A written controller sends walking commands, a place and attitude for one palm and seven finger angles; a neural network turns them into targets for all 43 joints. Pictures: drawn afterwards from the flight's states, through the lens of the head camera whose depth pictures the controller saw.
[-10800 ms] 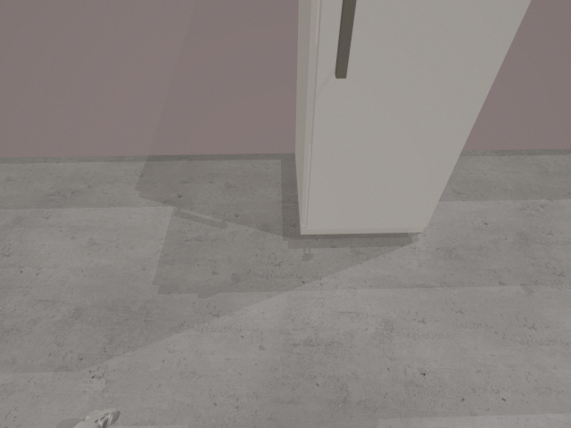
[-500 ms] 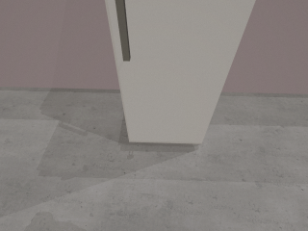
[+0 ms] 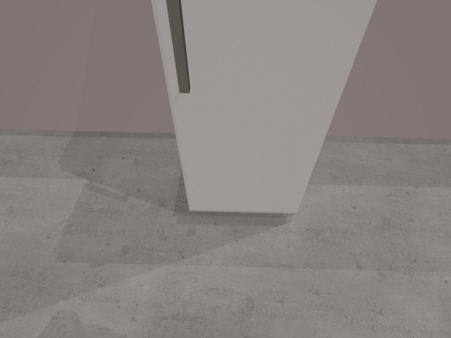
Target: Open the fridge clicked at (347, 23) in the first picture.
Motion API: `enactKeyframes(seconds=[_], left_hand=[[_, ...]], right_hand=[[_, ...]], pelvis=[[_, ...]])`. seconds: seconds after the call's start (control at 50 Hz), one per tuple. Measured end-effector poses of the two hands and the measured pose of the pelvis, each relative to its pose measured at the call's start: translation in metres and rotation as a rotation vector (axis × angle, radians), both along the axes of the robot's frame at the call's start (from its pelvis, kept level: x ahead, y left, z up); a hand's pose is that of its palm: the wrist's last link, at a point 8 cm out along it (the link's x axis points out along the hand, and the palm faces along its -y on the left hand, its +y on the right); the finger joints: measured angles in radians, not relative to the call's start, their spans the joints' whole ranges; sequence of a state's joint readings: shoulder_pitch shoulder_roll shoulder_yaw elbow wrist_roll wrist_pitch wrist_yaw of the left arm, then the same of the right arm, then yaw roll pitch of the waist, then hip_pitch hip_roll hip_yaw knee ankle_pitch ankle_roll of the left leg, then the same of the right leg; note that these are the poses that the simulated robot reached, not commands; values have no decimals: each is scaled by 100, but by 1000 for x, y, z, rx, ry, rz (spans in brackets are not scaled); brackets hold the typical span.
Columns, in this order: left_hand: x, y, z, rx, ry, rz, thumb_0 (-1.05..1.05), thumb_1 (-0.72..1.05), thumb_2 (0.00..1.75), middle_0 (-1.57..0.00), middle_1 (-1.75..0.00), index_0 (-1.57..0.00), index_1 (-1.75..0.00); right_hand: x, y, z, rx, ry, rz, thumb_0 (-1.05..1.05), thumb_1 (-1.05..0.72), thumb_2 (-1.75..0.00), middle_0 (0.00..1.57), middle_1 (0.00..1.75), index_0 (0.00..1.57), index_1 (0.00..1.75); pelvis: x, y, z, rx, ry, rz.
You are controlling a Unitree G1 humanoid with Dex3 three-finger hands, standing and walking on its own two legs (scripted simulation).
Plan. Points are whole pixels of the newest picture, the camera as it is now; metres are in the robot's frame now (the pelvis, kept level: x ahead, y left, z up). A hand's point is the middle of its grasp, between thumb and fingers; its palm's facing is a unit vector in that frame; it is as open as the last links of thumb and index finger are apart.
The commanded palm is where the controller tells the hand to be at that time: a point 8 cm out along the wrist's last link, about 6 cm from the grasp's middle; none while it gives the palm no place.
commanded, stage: look again from close up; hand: left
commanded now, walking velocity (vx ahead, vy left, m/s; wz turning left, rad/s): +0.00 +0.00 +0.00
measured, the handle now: out of the picture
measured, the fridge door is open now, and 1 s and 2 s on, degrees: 0 0 0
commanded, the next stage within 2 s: shuffle to correct the standing spot in 0.18 s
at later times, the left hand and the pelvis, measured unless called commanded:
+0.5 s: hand out of the picture +0.00 +0.16 -0.18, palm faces +0.07 -0.99 -0.16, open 7.4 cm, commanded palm none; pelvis +0.02 +0.00 -0.01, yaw +0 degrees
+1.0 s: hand out of the picture +0.09 +0.18 -0.20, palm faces +0.07 -0.99 -0.13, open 7.4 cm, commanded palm none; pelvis +0.17 +0.03 -0.02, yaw -2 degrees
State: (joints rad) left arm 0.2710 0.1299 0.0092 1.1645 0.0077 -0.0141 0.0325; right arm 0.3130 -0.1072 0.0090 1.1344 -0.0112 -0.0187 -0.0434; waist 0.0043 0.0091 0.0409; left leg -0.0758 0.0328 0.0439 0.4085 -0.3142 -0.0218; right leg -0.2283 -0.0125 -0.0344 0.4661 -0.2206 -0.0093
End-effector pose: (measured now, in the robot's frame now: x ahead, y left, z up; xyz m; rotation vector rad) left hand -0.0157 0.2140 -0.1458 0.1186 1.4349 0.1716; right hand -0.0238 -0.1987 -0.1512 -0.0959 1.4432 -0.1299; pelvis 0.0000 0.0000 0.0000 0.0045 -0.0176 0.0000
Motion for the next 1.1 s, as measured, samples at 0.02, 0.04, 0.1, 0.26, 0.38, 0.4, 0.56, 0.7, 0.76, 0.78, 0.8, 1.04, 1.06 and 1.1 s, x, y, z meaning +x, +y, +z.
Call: enactKeyframes(seconds=[0.02, 0.04, 0.1, 0.26, 0.38, 0.4, 0.56, 0.7, 0.76, 0.78, 0.8, 1.04, 1.06, 1.1], left_hand=[[0, -1, 0, -1, 1, 1, 1, 93, 90, -20, -30, -20, -30], [-1, -1, 0, -3, 2, 2, 1, 93, 90, -20, -30, -20, -30], [-2, -3, -1, -6, 4, 4, 1, 93, 90, -20, -30, -20, -30], [-3, -5, -1, -10, 9, 4, 1, 92, 90, -20, -30, -20, -30], [-2, -5, -3, -17, 7, 9, 1, 92, 90, -19, -30, -20, -30], [-2, -5, -4, -20, 7, 12, 1, 92, 90, -19, -30, -20, -30], [17, -5, -12, -22, 24, 19, 0, 91, 90, -19, -30, -20, -30], [48, -14, -8, 1, -39, 87, 0, 91, 90, -19, -30, -20, -30], [42, -18, -2, -10, 17, 108, 0, 91, 90, -19, -30, -20, -30], [40, -20, -1, -20, 47, 107, 0, 91, 90, -19, -30, -20, -30], [38, -21, 0, -32, 77, 104, 0, 91, 90, -19, -30, -20, -30], [146, 28, -22, -41, 78, 31, 0, 91, 90, -20, -30, -20, -30], [166, 32, -18, -29, 35, 23, 0, 91, 90, -20, -30, -20, -30], [206, 37, -10, -7, -46, 6, 0, 91, 90, -19, -30, -19, -30]], right_hand=[[1, -1, 0, -2, -3, 1, 0, -91, -89, 20, 30, 20, 30], [2, -1, 0, -3, -5, 1, 0, -91, -89, 20, 30, 20, 30], [4, -2, 0, -6, -8, 4, 0, -91, -89, 20, 30, 20, 30], [0, -2, 1, -5, 6, 2, 0, -91, -89, 20, 30, 20, 30], [-8, -2, 0, 0, 31, -2, 0, -91, -89, 20, 30, 20, 30], [-10, -2, -1, 1, 38, -4, 0, -91, -89, 20, 30, 20, 30], [-15, -9, -7, -5, 101, -49, 0, -91, -89, 20, 30, 20, 30], [32, -22, -6, 1, 145, 11, 0, -91, -89, 20, 30, 20, 30], [95, -28, 0, -21, 39, 39, 1, -91, -89, 20, 30, 20, 30], [120, -28, 3, -27, -10, 44, 1, -91, -89, 20, 30, 20, 30], [143, -31, 6, -46, -55, 50, 1, -92, -89, 20, 30, 20, 30], [294, -5, 14, -95, -334, 63, 0, -92, -89, 20, 30, 20, 30], [291, -1, 13, -81, -309, 60, 0, -92, -89, 20, 30, 20, 30], [286, -1, 13, -79, -270, 24, -1, -94, -89, 20, 30, 20, 30]], pelvis=[[0, 0, 0, 0, 0, 0], [1, 0, 0, 0, -1, 0], [1, 0, 0, -1, -2, 0], [2, -1, 0, -2, -1, 0], [4, -1, -2, -1, -2, -1], [6, -1, -3, -1, -2, -2], [37, -6, -15, 8, 16, -8], [74, -13, -14, 3, 22, 33], [91, -9, -7, 9, 25, 26], [97, -7, -5, 10, 28, 22], [103, -5, -4, 10, 30, 18], [184, 27, -16, 12, 7, -34], [189, 27, -13, 14, 10, -32], [199, 26, -8, 19, 17, -30]])
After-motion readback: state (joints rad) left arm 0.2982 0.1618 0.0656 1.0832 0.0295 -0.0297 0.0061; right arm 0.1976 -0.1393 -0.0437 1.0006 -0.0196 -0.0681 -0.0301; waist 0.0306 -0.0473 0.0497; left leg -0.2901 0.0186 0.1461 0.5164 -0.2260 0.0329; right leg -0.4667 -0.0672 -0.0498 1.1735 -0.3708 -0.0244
